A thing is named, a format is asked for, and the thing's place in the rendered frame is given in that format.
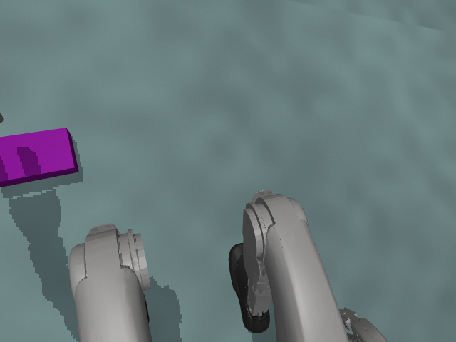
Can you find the right robot foot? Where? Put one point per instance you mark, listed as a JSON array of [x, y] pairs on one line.
[[255, 324]]

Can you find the small box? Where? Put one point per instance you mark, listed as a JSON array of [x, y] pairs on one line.
[[35, 156]]

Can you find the right robot hand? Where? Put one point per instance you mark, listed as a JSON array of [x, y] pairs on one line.
[[363, 330]]

